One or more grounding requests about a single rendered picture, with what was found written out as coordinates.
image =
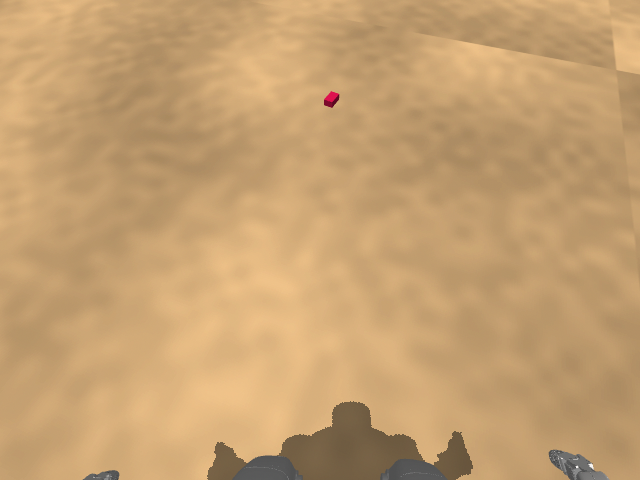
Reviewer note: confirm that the right robot hand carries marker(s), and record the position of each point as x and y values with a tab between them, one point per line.
575	467

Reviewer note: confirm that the small box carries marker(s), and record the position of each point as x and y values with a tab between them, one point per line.
331	99

